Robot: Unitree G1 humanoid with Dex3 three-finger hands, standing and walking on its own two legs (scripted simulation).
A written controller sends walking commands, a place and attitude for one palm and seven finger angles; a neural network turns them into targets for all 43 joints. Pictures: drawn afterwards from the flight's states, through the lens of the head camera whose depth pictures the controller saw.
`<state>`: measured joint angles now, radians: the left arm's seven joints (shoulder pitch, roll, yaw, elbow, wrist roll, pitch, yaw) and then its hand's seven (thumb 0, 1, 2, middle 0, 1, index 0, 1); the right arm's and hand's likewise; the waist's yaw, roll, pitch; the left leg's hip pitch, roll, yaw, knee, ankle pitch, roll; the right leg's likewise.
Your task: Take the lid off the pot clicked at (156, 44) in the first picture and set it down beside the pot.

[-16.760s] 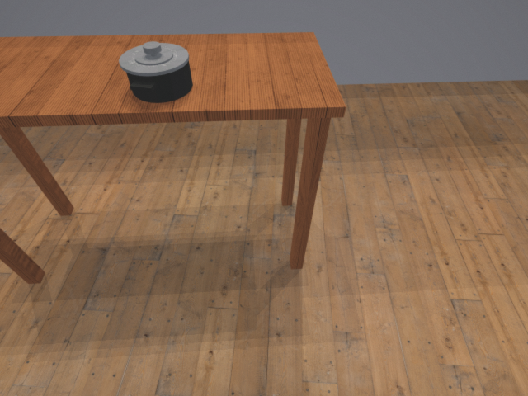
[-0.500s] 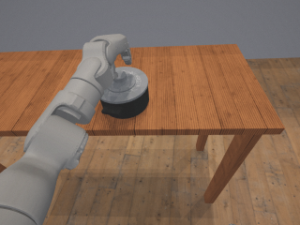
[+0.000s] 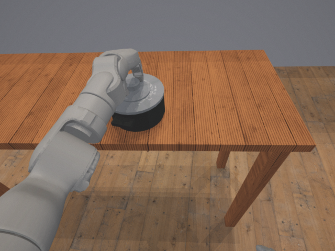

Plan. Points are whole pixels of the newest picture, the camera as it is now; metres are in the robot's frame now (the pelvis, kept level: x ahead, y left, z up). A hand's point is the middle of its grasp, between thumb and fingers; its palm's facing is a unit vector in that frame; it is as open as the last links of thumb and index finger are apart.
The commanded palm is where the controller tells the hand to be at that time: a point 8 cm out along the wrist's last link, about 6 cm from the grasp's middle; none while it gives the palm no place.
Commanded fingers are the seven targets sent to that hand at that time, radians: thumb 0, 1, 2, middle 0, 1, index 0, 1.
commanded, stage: lower the open fingers around the knob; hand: left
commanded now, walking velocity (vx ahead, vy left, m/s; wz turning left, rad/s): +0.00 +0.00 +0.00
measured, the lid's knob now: (132, 84) +0.49 +0.09 +0.15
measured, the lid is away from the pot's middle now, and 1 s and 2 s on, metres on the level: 0.00 0.00 0.00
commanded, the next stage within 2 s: close the fingers and squeeze the knob in 0.70 s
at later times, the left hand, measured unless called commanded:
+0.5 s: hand (129, 83) +0.46 +0.09 +0.18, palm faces -0.34 -0.03 -0.94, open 10.0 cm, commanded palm +0.45 +0.09 +0.23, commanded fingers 0.00 -0.39 1.72 -0.88 -0.08 -0.88 -0.08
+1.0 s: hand (131, 85) +0.46 +0.08 +0.18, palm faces -0.34 -0.04 -0.94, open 10.0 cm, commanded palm +0.45 +0.09 +0.22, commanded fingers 0.00 -0.05 1.07 -0.56 -0.76 -0.56 -0.76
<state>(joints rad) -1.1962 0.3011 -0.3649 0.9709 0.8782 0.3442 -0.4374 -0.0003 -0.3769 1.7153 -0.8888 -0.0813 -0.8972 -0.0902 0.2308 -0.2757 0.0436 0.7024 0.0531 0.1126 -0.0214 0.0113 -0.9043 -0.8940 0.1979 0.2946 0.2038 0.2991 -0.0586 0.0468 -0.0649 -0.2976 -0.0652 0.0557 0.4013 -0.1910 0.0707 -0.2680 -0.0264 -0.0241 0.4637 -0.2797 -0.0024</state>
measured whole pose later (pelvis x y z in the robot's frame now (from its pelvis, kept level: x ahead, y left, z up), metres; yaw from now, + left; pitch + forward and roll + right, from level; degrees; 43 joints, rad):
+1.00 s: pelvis +0.00 +0.00 +0.00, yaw -1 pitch +5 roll +1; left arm -1.18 0.28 -0.38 0.96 0.88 0.36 -0.43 0.00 -0.20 1.30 -0.64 -0.43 -0.68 -0.45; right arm 0.22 -0.27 0.05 0.70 0.05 0.14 -0.03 0.01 -0.90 -0.89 0.20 0.29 0.20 0.30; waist -0.06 0.05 -0.07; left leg -0.29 -0.06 0.06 0.41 -0.20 0.06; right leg -0.27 -0.02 -0.02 0.47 -0.29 -0.01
